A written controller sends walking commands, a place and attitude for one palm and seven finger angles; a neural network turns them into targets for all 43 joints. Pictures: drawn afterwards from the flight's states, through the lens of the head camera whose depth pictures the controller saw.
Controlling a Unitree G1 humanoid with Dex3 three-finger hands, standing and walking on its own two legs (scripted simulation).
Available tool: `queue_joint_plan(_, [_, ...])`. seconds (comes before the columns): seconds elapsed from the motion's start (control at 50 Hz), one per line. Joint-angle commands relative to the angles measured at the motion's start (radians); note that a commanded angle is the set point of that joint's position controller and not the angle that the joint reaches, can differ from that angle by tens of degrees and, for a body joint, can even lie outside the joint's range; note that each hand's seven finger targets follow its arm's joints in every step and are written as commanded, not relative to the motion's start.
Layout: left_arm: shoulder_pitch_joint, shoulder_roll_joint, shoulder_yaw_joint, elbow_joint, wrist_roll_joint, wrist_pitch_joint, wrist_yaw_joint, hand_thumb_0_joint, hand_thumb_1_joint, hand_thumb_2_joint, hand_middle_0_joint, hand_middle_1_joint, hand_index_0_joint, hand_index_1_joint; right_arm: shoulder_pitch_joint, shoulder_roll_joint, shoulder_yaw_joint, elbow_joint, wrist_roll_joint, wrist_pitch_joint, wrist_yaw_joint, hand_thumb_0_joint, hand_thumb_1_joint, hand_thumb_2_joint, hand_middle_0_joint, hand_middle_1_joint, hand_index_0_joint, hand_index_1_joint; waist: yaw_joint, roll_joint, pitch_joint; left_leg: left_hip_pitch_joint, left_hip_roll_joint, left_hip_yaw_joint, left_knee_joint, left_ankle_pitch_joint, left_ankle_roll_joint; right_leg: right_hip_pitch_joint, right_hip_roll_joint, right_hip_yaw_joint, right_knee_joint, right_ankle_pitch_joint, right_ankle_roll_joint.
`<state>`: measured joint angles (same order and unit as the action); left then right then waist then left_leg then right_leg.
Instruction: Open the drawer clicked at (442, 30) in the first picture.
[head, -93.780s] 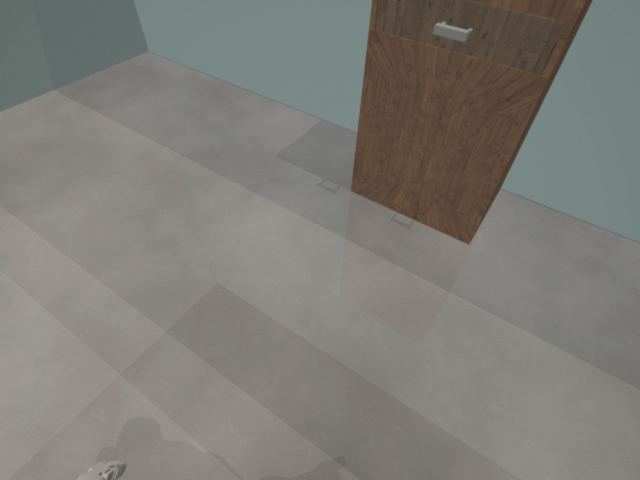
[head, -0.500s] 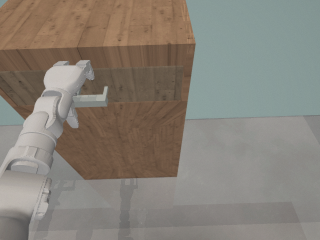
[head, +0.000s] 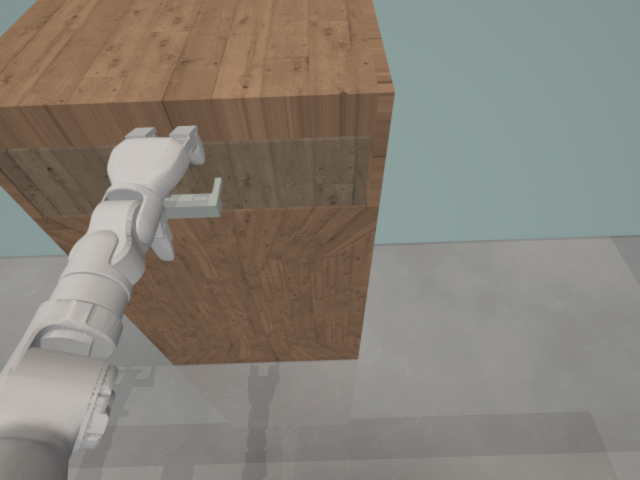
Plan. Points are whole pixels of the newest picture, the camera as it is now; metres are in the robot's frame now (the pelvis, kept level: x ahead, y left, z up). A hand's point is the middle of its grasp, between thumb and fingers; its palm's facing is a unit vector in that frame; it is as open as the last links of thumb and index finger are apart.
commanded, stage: re-aim the fingers above the handle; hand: left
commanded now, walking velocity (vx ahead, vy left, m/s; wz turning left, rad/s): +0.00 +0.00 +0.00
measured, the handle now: (188, 195) +0.50 +0.21 +0.05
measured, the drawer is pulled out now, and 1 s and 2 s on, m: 0.00 0.00 0.00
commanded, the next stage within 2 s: lower the fingers behind the handle in 0.36 s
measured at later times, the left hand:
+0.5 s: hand (160, 200) +0.44 +0.22 +0.11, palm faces +0.00 +0.00 -1.00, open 13.9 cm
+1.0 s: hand (166, 212) +0.45 +0.23 +0.07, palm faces -0.03 -0.02 -1.00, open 13.9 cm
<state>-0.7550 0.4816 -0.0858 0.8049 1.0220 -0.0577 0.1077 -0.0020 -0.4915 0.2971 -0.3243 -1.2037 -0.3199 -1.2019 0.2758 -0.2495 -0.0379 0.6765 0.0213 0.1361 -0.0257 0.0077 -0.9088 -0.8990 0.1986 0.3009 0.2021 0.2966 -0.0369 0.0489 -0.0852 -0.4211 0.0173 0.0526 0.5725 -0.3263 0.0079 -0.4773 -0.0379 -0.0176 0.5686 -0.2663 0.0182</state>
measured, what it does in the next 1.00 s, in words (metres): stands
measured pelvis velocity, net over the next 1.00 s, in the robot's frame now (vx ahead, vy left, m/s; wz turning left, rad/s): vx -0.01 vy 0.00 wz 0.00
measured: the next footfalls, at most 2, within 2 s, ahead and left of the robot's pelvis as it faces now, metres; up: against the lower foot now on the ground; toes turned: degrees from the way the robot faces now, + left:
none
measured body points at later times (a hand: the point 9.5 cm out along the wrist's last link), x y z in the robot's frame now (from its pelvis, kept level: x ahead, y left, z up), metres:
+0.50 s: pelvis +0.00 -0.01 +0.00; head +0.04 -0.04 +0.45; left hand +0.43 +0.21 +0.16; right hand +0.10 -0.28 -0.13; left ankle -0.03 +0.11 -0.73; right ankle +0.00 -0.13 -0.73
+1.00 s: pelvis -0.01 +0.00 +0.00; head +0.06 -0.02 +0.44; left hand +0.45 +0.22 +0.12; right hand +0.04 -0.28 -0.14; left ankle -0.03 +0.11 -0.73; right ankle +0.00 -0.13 -0.73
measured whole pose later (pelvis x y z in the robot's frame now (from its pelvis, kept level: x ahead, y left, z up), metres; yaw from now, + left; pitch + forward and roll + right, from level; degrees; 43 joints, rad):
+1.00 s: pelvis -0.01 +0.00 +0.00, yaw +0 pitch +12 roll +0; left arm -0.76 0.51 -0.05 0.91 1.05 -0.10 0.18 0.00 -0.49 0.30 -0.32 -1.20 -0.32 -1.20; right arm 0.32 -0.26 -0.06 0.70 0.01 0.11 -0.03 0.01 -0.91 -0.90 0.20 0.30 0.20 0.30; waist -0.06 0.04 -0.09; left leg -0.50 0.03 0.05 0.62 -0.33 0.00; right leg -0.55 -0.03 -0.02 0.60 -0.27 0.01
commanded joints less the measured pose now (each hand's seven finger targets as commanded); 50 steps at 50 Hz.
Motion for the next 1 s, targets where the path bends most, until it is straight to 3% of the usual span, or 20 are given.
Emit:
queue_joint_plan(0.0, [-0.478, 0.264, 0.097, -0.195, -0.004, 0.015, 0.047, 0.000, -0.500, 0.300, -0.300, -1.200, -0.300, -1.200, 0.023, -0.150, -0.053, -0.094, -0.001, -0.037, -0.018, 0.000, -0.900, -0.900, 0.200, 0.300, 0.200, 0.300, 0.001, -0.022, -0.363, 0.148, -0.025, -0.014, -0.050, 0.408, 0.020, 0.208, 0.056, -0.021, -0.028, 0.295, -0.053])
queue_joint_plan(0.1, [-0.449, 0.250, 0.085, -0.237, -0.017, 0.007, 0.023, 0.000, -0.500, 0.300, -0.300, -1.200, -0.300, -1.200, 0.026, -0.152, -0.055, -0.100, -0.001, -0.039, -0.022, 0.000, -0.900, -0.900, 0.200, 0.300, 0.200, 0.300, 0.003, -0.033, -0.396, 0.170, -0.028, -0.013, -0.048, 0.446, 0.023, 0.239, 0.055, -0.017, -0.030, 0.341, -0.050])
queue_joint_plan(0.16, [-0.419, 0.212, 0.057, -0.272, -0.026, 0.005, 0.012, 0.000, -0.500, 0.300, -0.300, -1.200, -0.300, -1.200, 0.011, -0.146, -0.056, -0.103, 0.001, -0.037, -0.018, 0.000, -0.900, -0.900, 0.200, 0.300, 0.200, 0.300, 0.006, -0.021, -0.369, 0.181, -0.028, -0.007, -0.051, 0.449, 0.024, 0.226, 0.054, -0.018, -0.036, 0.351, -0.048])
queue_joint_plan(0.18, [-0.391, 0.237, 0.085, -0.273, -0.030, 0.006, 0.011, 0.000, -0.500, 0.300, -0.300, -1.200, -0.300, -1.200, 0.012, -0.148, -0.056, -0.103, 0.002, -0.037, -0.017, 0.000, -0.900, -0.900, 0.200, 0.300, 0.200, 0.300, 0.018, -0.034, -0.364, 0.172, -0.028, -0.008, -0.053, 0.454, 0.024, 0.241, 0.055, -0.019, -0.034, 0.359, -0.050])
queue_joint_plan(0.26, [-0.396, 0.270, 0.104, -0.218, -0.022, 0.012, 0.013, 0.000, -0.500, 0.300, -0.300, -1.200, -0.300, -1.200, 0.000, -0.153, -0.047, -0.096, 0.005, -0.032, -0.022, 0.000, -0.900, -0.900, 0.200, 0.300, 0.200, 0.300, 0.016, -0.065, -0.305, 0.123, -0.033, -0.005, -0.070, 0.370, 0.024, 0.237, 0.050, -0.016, -0.044, 0.310, -0.047])
queue_joint_plan(0.32, [-0.419, 0.309, 0.133, -0.291, -0.013, -0.007, 0.025, 0.000, -0.500, 0.300, -0.300, -1.200, -0.300, -1.200, -0.005, -0.146, -0.052, -0.105, 0.001, -0.037, -0.024, 0.000, -0.900, -0.900, 0.200, 0.300, 0.200, 0.300, 0.031, -0.018, -0.389, 0.152, -0.038, 0.001, -0.060, 0.418, 0.026, 0.284, 0.049, -0.004, -0.035, 0.357, -0.050])
queue_joint_plan(0.34, [-0.411, 0.277, 0.108, -0.293, -0.017, -0.007, 0.026, 0.000, -0.500, 0.300, -0.300, -1.200, -0.300, -1.200, -0.009, -0.141, -0.052, -0.107, 0.001, -0.038, -0.024, 0.000, -0.900, -0.900, 0.200, 0.300, 0.200, 0.300, 0.023, -0.012, -0.374, 0.156, -0.039, 0.002, -0.060, 0.416, 0.026, 0.275, 0.049, -0.006, -0.038, 0.360, -0.049])
queue_joint_plan(0.38, [-0.397, 0.278, 0.113, -0.245, -0.019, -0.002, 0.027, 0.000, -0.500, 0.300, -0.300, -1.200, -0.300, -1.200, -0.010, -0.145, -0.051, -0.098, 0.004, -0.039, -0.027, 0.000, -0.900, -0.900, 0.200, 0.300, 0.200, 0.300, 0.014, -0.050, -0.329, 0.138, -0.037, 0.003, -0.065, 0.377, 0.026, 0.255, 0.050, -0.011, -0.045, 0.329, -0.046])
queue_joint_plan(0.44, [-0.417, 0.289, 0.115, -0.242, -0.022, -0.007, 0.026, 0.000, -0.500, 0.300, -0.300, -1.200, -0.300, -1.200, -0.008, -0.149, -0.051, -0.096, 0.004, -0.044, -0.030, 0.000, -0.900, -0.900, 0.200, 0.300, 0.200, 0.300, 0.011, -0.046, -0.334, 0.141, -0.040, 0.004, -0.068, 0.355, 0.029, 0.258, 0.048, -0.004, -0.053, 0.315, -0.044])
queue_joint_plan(0.52, [-0.384, 0.261, 0.090, -0.151, -0.020, -0.007, 0.011, 0.000, -0.500, 0.300, -0.300, -1.200, -0.300, -1.200, 0.000, -0.153, -0.046, -0.089, 0.007, -0.045, -0.034, 0.000, -0.900, -0.900, 0.200, 0.300, 0.200, 0.300, -0.003, -0.084, -0.281, 0.104, -0.039, 0.005, -0.068, 0.313, 0.029, 0.228, 0.044, -0.005, -0.059, 0.284, -0.040])
queue_joint_plan(0.54, [-0.426, 0.238, 0.060, -0.158, -0.021, -0.012, 0.008, 0.000, -0.500, 0.300, -0.300, -1.200, -0.300, -1.200, 0.005, -0.155, -0.045, -0.090, 0.007, -0.046, -0.035, 0.000, -0.900, -0.900, 0.200, 0.300, 0.200, 0.300, -0.017, -0.084, -0.273, 0.100, -0.040, 0.004, -0.067, 0.286, 0.029, 0.208, 0.042, -0.003, -0.063, 0.262, -0.037])
queue_joint_plan(0.62, [-0.437, 0.291, 0.109, -0.197, -0.013, -0.059, 0.014, 0.000, -0.500, 0.300, -0.300, -1.200, -0.300, -1.200, 0.023, -0.149, -0.052, -0.096, -0.003, -0.051, -0.037, 0.000, -0.900, -0.900, 0.200, 0.300, 0.200, 0.300, 0.001, -0.034, -0.360, 0.113, -0.045, 0.002, -0.045, 0.326, 0.031, 0.240, 0.042, 0.007, -0.042, 0.302, -0.042])
queue_joint_plan(0.68, [-0.417, 0.293, 0.121, -0.148, -0.010, -0.074, 0.036, 0.000, -0.500, 0.300, -0.300, -1.200, -0.300, -1.200, 0.034, -0.151, -0.052, -0.087, -0.002, -0.051, -0.038, 0.000, -0.900, -0.900, 0.200, 0.300, 0.200, 0.300, -0.006, -0.062, -0.321, 0.074, -0.045, 0.001, -0.036, 0.309, 0.029, 0.210, 0.046, 0.003, -0.033, 0.291, -0.040])
queue_joint_plan(0.72, [-0.440, 0.299, 0.125, -0.162, -0.003, -0.084, 0.057, 0.000, -0.500, 0.300, -0.300, -1.200, -0.300, -1.200, 0.041, -0.151, -0.056, -0.087, -0.004, -0.055, -0.034, 0.000, -0.900, -0.900, 0.200, 0.300, 0.200, 0.300, -0.004, -0.027, -0.347, 0.075, -0.044, -0.001, -0.029, 0.319, 0.027, 0.200, 0.047, 0.004, -0.023, 0.286, -0.042])
queue_joint_plan(0.78, [-0.462, 0.288, 0.119, -0.134, 0.012, -0.074, 0.094, 0.000, -0.500, 0.300, -0.300, -1.200, -0.300, -1.200, 0.058, -0.152, -0.062, -0.073, -0.007, -0.059, -0.029, 0.000, -0.900, -0.900, 0.200, 0.300, 0.200, 0.300, -0.017, -0.024, -0.344, 0.074, -0.040, -0.004, -0.020, 0.310, 0.025, 0.161, 0.054, -0.002, -0.017, 0.264, -0.045])
queue_joint_plan(0.84, [-0.476, 0.281, 0.118, -0.141, 0.017, -0.067, 0.116, 0.000, -0.500, 0.300, -0.300, -1.200, -0.300, -1.200, 0.074, -0.151, -0.069, -0.067, -0.011, -0.061, -0.024, 0.000, -0.900, -0.900, 0.200, 0.300, 0.200, 0.300, -0.018, 0.006, -0.407, 0.096, -0.039, -0.006, -0.005, 0.350, 0.025, 0.165, 0.058, -0.003, -0.002, 0.293, -0.047])
queue_joint_plan(0.9, [-0.457, 0.296, 0.134, -0.091, 0.018, -0.049, 0.123, 0.000, -0.500, 0.300, -0.300, -1.200, -0.300, -1.200, 0.086, -0.161, -0.068, -0.056, -0.011, -0.058, -0.025, 0.000, -0.900, -0.900, 0.200, 0.300, 0.200, 0.300, -0.023, -0.029, -0.395, 0.069, -0.037, -0.008, -0.003, 0.357, 0.024, 0.172, 0.059, -0.006, -0.001, 0.306, -0.047])
queue_joint_plan(0.98, [-0.437, 0.283, 0.127, -0.087, 0.025, -0.044, 0.127, 0.000, -0.500, 0.300, -0.300, -1.200, -0.300, -1.200, 0.094, -0.158, -0.071, -0.059, -0.013, -0.057, -0.022, 0.000, -0.900, -0.900, 0.200, 0.300, 0.200, 0.300, -0.013, -0.004, -0.408, 0.071, -0.035, -0.006, 0.000, 0.367, 0.024, 0.163, 0.062, -0.008, 0.009, 0.308, -0.049])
